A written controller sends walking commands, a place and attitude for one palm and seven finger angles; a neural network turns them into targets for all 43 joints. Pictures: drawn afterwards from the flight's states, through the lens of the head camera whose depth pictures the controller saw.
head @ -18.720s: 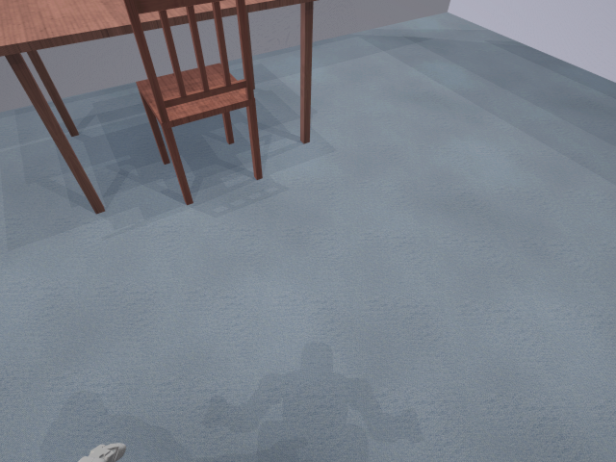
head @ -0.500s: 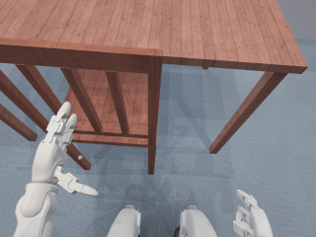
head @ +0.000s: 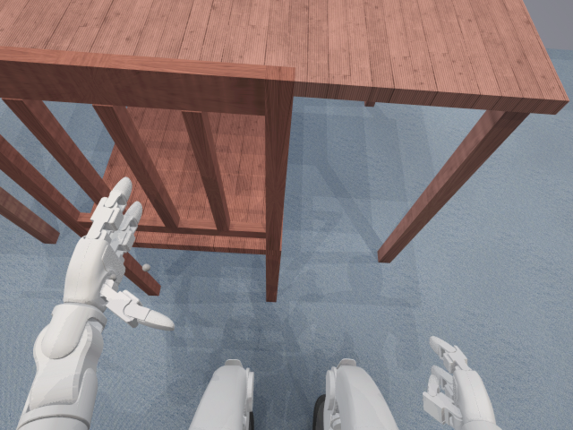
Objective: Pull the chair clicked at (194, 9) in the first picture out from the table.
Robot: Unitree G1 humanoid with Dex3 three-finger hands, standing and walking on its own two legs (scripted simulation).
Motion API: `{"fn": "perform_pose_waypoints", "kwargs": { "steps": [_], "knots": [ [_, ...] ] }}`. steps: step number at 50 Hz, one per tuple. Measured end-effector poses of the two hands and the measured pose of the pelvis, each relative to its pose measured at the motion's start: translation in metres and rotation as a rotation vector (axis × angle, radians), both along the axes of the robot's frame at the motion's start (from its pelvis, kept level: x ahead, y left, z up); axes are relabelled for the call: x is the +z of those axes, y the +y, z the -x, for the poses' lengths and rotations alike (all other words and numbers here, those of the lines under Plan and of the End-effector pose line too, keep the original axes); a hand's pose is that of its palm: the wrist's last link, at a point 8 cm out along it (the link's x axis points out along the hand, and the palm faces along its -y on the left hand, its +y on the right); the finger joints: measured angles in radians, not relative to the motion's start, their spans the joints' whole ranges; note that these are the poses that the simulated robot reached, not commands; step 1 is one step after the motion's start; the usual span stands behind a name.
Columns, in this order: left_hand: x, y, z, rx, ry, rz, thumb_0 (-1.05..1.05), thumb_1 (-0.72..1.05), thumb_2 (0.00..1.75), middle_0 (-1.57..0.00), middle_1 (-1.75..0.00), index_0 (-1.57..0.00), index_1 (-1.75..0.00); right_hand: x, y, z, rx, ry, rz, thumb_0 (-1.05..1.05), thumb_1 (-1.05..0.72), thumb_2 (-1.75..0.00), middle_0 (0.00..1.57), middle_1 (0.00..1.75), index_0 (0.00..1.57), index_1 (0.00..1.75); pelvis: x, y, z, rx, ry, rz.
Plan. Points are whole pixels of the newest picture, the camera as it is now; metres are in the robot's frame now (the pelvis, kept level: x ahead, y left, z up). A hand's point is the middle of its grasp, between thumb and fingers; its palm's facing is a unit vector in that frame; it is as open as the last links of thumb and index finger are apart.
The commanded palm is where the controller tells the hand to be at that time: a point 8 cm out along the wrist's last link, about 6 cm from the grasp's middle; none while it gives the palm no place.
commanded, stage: push the fingers through the gap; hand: left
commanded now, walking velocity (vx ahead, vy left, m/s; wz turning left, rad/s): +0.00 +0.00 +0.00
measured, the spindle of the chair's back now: (148, 176) +0.45 +0.22 +0.02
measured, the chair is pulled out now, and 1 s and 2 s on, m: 0.00 -0.01 -0.01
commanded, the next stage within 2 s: aim the fingers beside a spindle in 0.14 s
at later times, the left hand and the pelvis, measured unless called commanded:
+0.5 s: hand (148, 253) +0.33 +0.19 +0.02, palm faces -0.04 -1.00 -0.03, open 17.0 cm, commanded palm +0.32 +0.25 +0.03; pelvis -0.01 +0.00 +0.00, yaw +0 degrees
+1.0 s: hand (134, 263) +0.32 +0.21 +0.03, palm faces +0.00 -1.00 -0.06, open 16.9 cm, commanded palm +0.30 +0.25 +0.03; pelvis +0.01 +0.00 +0.01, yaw +0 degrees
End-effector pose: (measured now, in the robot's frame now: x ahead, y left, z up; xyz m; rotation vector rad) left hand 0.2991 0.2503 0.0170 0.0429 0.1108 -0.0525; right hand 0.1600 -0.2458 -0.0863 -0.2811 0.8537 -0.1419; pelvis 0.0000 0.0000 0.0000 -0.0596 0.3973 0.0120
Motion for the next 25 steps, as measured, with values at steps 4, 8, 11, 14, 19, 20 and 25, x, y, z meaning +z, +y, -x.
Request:
{"fn": "perform_pose_waypoints", "kwargs": {
  "steps": [4,8,11,14,19,20,25],
  "knots": [
    [0.030,-0.013,-0.005,-0.038,-0.111,-0.001,-0.01,-0.50,0.30,-0.06,-0.08,-0.06,-0.08,0.005,0.002,0.006,-0.008,0.009,-0.004,0.01,-0.90,-0.90,0.21,0.30,0.21,0.30,0.008,0.002,-0.003,-0.004,-0.004,-0.004],
    [0.028,-0.007,-0.008,-0.013,-0.129,-0.012,-0.01,-0.50,0.30,-0.12,-0.11,-0.07,-0.09,0.003,0.001,0.012,-0.002,0.035,-0.011,0.01,-0.90,-0.90,0.21,0.30,0.21,0.30,0.007,0.001,-0.003,-0.005,-0.002,-0.009],
    [0.025,-0.001,-0.012,0.015,-0.150,-0.005,-0.01,-0.50,0.30,-0.18,-0.14,-0.07,-0.09,-0.001,-0.001,0.015,0.008,0.057,-0.004,0.01,-0.90,-0.90,0.21,0.30,0.21,0.30,0.003,0.000,0.000,0.001,-0.002,-0.009],
    [0.022,0.005,-0.017,0.030,-0.144,-0.007,-0.01,-0.50,0.30,-0.22,-0.17,-0.07,-0.09,-0.006,-0.003,0.017,0.013,0.071,0.005,0.01,-0.90,-0.90,0.21,0.30,0.21,0.30,-0.001,-0.002,0.005,0.006,-0.001,-0.008],
    [0.007,0.008,-0.023,0.018,-0.039,-0.005,-0.01,-0.50,0.30,-0.19,-0.15,-0.06,-0.08,-0.007,-0.006,0.023,-0.004,0.070,0.004,0.01,-0.90,-0.90,0.21,0.30,0.21,0.30,-0.002,-0.002,0.012,0.004,0.000,-0.007],
    [0.003,0.006,-0.022,0.011,-0.017,-0.002,-0.01,-0.50,0.30,-0.18,-0.14,-0.06,-0.08,-0.007,-0.006,0.024,-0.011,0.067,0.003,0.01,-0.90,-0.90,0.21,0.30,0.21,0.30,-0.001,-0.002,0.012,0.001,-0.001,-0.007],
    [0.006,-0.002,-0.015,0.017,-0.030,0.016,-0.01,-0.50,0.30,-0.12,-0.11,-0.05,-0.07,0.001,-0.007,0.032,-0.037,0.059,0.006,0.01,-0.90,-0.90,0.21,0.30,0.21,0.30,0.005,-0.001,0.012,-0.011,-0.009,-0.009]
  ]
}}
